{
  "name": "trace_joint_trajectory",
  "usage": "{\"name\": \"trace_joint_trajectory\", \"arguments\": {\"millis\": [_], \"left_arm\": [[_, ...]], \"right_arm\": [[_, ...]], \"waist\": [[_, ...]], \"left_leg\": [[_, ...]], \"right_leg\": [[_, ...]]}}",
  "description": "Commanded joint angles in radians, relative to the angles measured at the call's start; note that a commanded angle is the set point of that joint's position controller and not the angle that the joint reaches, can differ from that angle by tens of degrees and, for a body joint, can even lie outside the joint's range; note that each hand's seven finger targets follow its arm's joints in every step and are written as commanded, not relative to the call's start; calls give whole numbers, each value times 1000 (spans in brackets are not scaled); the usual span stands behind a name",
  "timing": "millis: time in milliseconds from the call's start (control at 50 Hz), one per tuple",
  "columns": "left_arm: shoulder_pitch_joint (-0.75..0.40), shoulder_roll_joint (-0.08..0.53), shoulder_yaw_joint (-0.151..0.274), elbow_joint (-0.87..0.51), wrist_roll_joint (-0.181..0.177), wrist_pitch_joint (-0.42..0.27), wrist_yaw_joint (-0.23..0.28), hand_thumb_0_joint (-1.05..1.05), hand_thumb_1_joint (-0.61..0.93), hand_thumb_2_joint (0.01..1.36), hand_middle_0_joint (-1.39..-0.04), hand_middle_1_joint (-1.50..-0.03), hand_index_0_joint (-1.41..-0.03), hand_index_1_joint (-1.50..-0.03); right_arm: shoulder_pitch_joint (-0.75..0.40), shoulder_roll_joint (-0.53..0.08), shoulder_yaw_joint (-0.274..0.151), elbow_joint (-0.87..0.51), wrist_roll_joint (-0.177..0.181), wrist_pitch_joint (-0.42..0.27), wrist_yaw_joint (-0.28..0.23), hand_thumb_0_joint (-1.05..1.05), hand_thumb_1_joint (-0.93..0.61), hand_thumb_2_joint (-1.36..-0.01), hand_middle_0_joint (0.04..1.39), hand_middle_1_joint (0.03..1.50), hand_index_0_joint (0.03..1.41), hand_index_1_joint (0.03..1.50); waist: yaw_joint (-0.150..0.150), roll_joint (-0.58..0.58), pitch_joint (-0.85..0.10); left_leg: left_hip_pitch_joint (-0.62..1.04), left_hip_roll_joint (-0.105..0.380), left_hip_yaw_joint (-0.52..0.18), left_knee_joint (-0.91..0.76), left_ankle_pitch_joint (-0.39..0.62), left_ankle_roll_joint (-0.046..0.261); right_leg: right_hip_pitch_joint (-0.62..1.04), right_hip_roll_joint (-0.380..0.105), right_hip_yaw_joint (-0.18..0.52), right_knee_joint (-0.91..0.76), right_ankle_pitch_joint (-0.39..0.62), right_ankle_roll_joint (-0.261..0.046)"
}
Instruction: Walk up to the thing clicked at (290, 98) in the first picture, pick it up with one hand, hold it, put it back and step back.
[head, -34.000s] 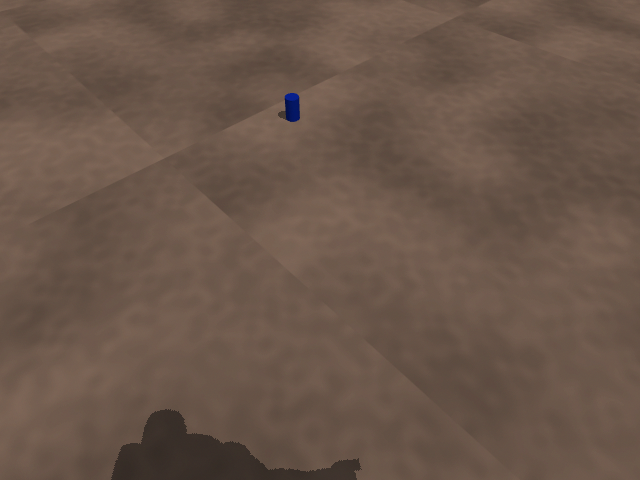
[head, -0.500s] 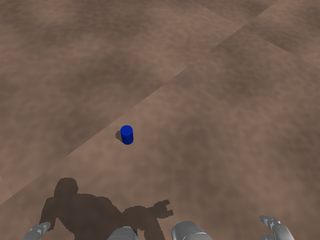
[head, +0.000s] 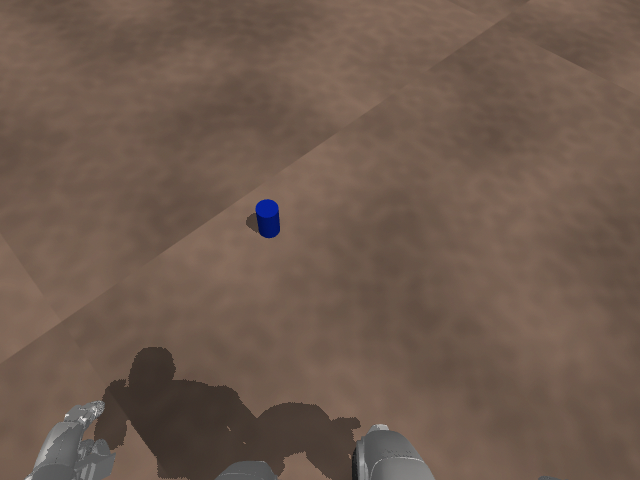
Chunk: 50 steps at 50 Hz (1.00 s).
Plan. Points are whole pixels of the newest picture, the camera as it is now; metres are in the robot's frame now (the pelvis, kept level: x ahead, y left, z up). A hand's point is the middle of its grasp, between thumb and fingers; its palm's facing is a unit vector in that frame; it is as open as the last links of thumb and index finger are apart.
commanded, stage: step back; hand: left
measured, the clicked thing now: (268, 219) +0.91 +0.16 -0.69
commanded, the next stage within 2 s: stand in 1.52 s
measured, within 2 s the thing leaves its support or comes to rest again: neither
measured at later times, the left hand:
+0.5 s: hand out of the picture -0.09 +0.23 -0.13, palm faces -0.06 -0.91 -0.40, open 7.4 cm
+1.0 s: hand out of the picture -0.09 +0.22 -0.13, palm faces +0.01 -0.92 -0.39, open 7.4 cm
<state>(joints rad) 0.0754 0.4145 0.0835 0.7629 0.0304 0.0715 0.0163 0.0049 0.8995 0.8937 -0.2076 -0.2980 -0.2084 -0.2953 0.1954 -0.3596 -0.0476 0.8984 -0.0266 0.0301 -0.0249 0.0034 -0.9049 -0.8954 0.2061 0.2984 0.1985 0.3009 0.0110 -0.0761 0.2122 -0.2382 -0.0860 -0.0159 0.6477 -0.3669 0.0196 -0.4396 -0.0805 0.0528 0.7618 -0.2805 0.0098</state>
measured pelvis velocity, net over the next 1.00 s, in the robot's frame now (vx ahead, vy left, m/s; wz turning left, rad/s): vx -0.17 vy -0.06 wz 0.00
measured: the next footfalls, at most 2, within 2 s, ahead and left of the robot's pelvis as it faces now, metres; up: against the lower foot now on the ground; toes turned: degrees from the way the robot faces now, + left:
right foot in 0.34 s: -0.14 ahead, -0.16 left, +0.00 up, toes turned -2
left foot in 0.68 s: -0.14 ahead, +0.08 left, +0.00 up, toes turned -2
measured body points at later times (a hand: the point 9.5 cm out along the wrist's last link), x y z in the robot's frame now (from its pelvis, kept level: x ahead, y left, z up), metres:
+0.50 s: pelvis -0.16 -0.04 +0.01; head -0.13 -0.06 +0.46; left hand -0.09 +0.27 -0.10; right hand -0.07 -0.37 -0.11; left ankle -0.09 +0.11 -0.66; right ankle -0.18 -0.16 -0.71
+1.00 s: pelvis -0.17 -0.06 +0.01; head -0.16 -0.06 +0.46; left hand -0.09 +0.26 -0.10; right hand -0.10 -0.38 -0.11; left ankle -0.18 +0.08 -0.71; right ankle -0.13 -0.18 -0.72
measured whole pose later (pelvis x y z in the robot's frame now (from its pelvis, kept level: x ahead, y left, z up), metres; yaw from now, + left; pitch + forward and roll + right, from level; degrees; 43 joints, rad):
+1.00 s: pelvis -0.17 -0.06 +0.01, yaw +0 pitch -3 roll -1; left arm 0.20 0.38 0.08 0.97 0.03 -0.02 -0.02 0.01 0.90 0.89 -0.21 -0.30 -0.21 -0.29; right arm 0.23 -0.38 -0.05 0.96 -0.02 -0.01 0.01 0.00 -0.90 -0.90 0.21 0.30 0.20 0.30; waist 0.00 0.02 0.08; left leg -0.23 0.03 -0.06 0.66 -0.37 -0.01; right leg -0.27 0.00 -0.03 0.59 -0.25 -0.01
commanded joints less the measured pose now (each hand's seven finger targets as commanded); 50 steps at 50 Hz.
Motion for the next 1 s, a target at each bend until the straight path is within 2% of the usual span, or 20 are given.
{"name": "trace_joint_trajectory", "arguments": {"millis": [0, 80, 220, 320, 340, 360, 380, 400, 460, 580, 640, 660, 680, 700, 720, 780, 860, 920, 940, 980], "left_arm": [[4, 170, 44, -85, -4, -3, 28, 0, 900, 900, -200, -300, -200, -300], [92, 175, 55, -29, -20, -2, 7, 0, 900, 900, -200, -300, -200, -300], [70, 152, 42, -35, -4, -26, -6, 0, 900, 900, -200, -300, -200, -300], [253, 154, 53, 95, 5, -48, -17, 0, 900, 900, -200, -300, -200, -300], [242, 208, 72, 90, 20, -53, -18, 0, 900, 900, -200, -300, -200, -300], [205, 291, 91, 59, 23, -53, -19, 0, 900, 900, -200, -300, -200, -300], [121, 370, 100, 22, 28, -51, -12, 0, 900, 900, -200, -300, -200, -300], [32, 348, 93, 8, 20, -54, -8, 0, 900, 900, -200, -300, -200, -300], [-16, 204, 59, 14, 15, -70, -3, 0, 900, 900, -200, -300, -200, -300], [106, 240, 76, 45, 25, -88, -14, 0, 900, 900, -200, -300, -200, -300], [103, 215, 48, 49, 7, -72, -23, 0, 900, 900, -200, -300, -200, -300], [125, 156, 28, 48, 5, -70, -23, 0, 900, 900, -200, -300, -200, -300], [135, 92, 13, 44, -7, -71, -24, 0, 900, 900, -200, -300, -200, -300], [58, 151, 29, 45, -12, -71, -17, 0, 900, 900, -200, -300, -200, -300], [3, 221, 46, 50, 2, -77, -15, 0, 900, 900, -200, -300, -200, -300], [87, 179, 36, 83, -10, -87, -32, 0, 900, 900, -200, -300, -200, -300], [74, 152, 33, 100, -8, -96, -37, 0, 900, 900, -200, -300, -200, -300], [158, 132, 34, 153, -6, -116, -21, 0, 900, 900, -200, -300, -200, -300], [199, 152, 42, 174, -3, -126, -11, 0, 900, 900, -200, -300, -200, -300], [193, 265, 63, 155, 11, -139, 3, 0, 900, 900, -200, -300, -200, -300]], "right_arm": [[-8, -420, -103, -115, -18, -36, -9, 0, -900, -900, 200, 300, 200, 300], [-107, -268, -63, -129, -13, -45, -24, 0, -900, -900, 200, 300, 200, 300], [-2, -277, -75, -122, -12, -32, -19, 0, -900, -900, 200, 300, 200, 300], [-82, -299, -75, -137, -10, 0, -2, 0, -900, -900, 200, 300, 200, 300], [-71, -248, -61, -145, -5, 0, 1, 0, -900, -900, 200, 300, 200, 300], [-65, -183, -39, -166, 0, -6, -5, 0, -900, -900, 200, 300, 200, 300], [-141, -232, -63, -169, -5, -8, -21, 0, -900, -900, 200, 300, 200, 300], [-119, -273, -79, -142, -1, -10, -19, 0, -900, -900, 200, 300, 200, 300], [-32, -216, -53, -77, 10, -17, -4, 0, -900, -900, 200, 300, 200, 300], [-47, -214, -45, -64, -7, -54, 14, 0, -900, -900, 200, 300, 200, 300], [45, -190, -54, -8, -9, -80, 12, 0, -900, -900, 200, 300, 200, 300], [69, -217, -70, 8, -19, -87, 7, 0, -900, -900, 200, 300, 200, 300], [84, -271, -83, 6, -26, -93, 4, 0, -900, -900, 200, 300, 200, 300], [63, -378, -96, -4, -20, -91, 9, 0, -900, -900, 200, 300, 200, 300], [45, -388, -104, 0, -11, -88, 13, 0, -900, -900, 200, 300, 200, 300], [-8, -263, -67, -22, -15, -96, 15, 0, -900, -900, 200, 300, 200, 300], [23, -275, -73, -5, -13, -87, 22, 0, -900, -900, 200, 300, 200, 300], [-51, -236, -55, -25, 2, -60, 24, 0, -900, -900, 200, 300, 200, 300], [-43, -177, -35, -28, 10, -54, 22, 0, -900, -900, 200, 300, 200, 300], [-29, -118, -13, -52, 13, -49, 10, 0, -900, -900, 200, 300, 200, 300]], "waist": [[-55, 307, -247], [38, 187, -222], [-44, 236, -295], [30, 241, -345], [24, 105, -306], [23, -135, -241], [84, -173, -194], [36, -149, -112], [-22, -50, -107], [61, -146, -167], [7, -69, -219], [3, 29, -250], [3, 227, -263], [-30, 246, -195], [-46, 204, -107], [5, 175, -106], [-32, 247, -145], [35, 216, -197], [57, 133, -231], [51, -74, -227]], "left_leg": [[-77, 525, -583, -312, 512, 286], [7, 323, -216, -202, 611, 186], [203, 339, -211, -158, 496, 230], [-49, 257, -114, -68, 158, 124], [-239, 179, -71, 51, 27, 61], [-453, 26, -13, 212, -193, -6], [-312, 36, -130, 362, -246, -43], [-233, 79, -156, 445, -185, -41], [-251, -6, -120, 466, -42, -26], [-246, 87, -25, 65, -155, -43], [50, 40, 30, -338, 29, -15], [212, 97, -111, -318, 80, 6], [280, 282, -398, -380, 12, 68], [155, 428, -596, -407, -223, 208], [-11, 466, -624, -443, -316, 266], [72, 310, -337, -380, -89, 167], [28, 276, -247, -341, 1, 151], [-94, 232, -132, -158, 97, 105], [-148, 187, -90, -36, 136, 64], [-326, 25, -78, 223, -196, -9]], "right_leg": [[-5, 140, 127, 406, -388, -20], [-69, 180, 167, 569, -215, -22], [-17, 108, 57, 144, -251, 28], [336, 111, -56, -352, -50, -47], [382, 22, 147, -360, -128, -88], [344, -166, 432, -430, -249, -153], [45, -346, 572, -507, -320, -305], [-112, -348, 544, -538, -409, -297], [44, -109, 166, -406, -88, -175], [301, -164, 226, -399, -273, -206], [241, -124, 133, -217, 15, -156], [109, -83, 91, -88, 67, -109], [-53, 26, -3, 78, -106, -55], [-137, 55, -44, 121, -281, -36], [-76, 9, 28, 185, -292, -41], [-73, 12, 6, 97, -189, -41], [56, 55, -75, -49, -149, -22], [315, 97, -115, -321, 9, -32], [429, 66, -49, -366, 73, -30], [429, -260, 415, -491, 12, -152]]}}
